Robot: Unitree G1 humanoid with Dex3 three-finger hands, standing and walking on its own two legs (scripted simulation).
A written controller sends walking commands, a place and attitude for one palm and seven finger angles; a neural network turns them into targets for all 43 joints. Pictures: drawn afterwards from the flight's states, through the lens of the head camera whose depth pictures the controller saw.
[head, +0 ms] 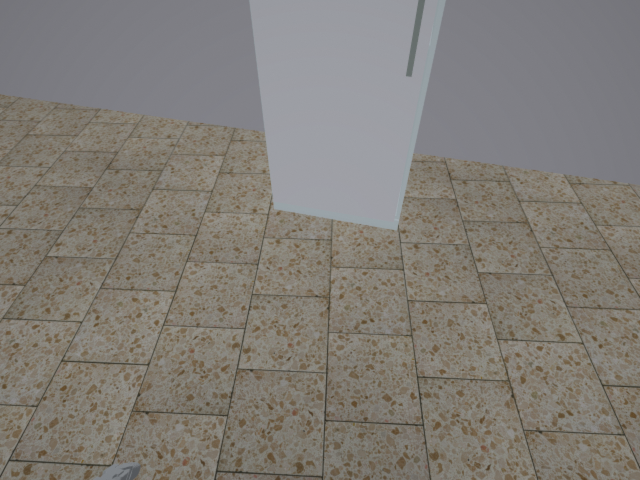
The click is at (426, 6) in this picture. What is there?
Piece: fridge door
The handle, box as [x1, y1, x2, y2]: [406, 0, 424, 76]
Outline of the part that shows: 424,0 418,0 406,75 411,76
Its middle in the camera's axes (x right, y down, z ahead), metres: +0.26 -0.66 +0.97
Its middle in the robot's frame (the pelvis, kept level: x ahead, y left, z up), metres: +1.20 -0.20 +0.21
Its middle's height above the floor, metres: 0.98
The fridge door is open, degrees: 0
